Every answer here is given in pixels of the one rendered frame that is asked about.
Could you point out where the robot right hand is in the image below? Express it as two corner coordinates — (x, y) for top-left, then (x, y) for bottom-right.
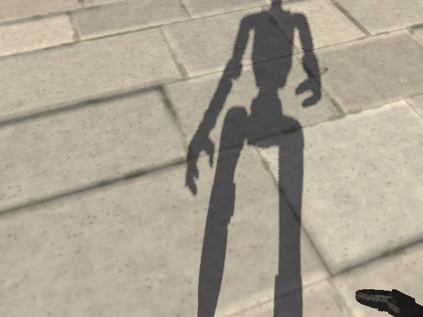
(356, 289), (423, 317)

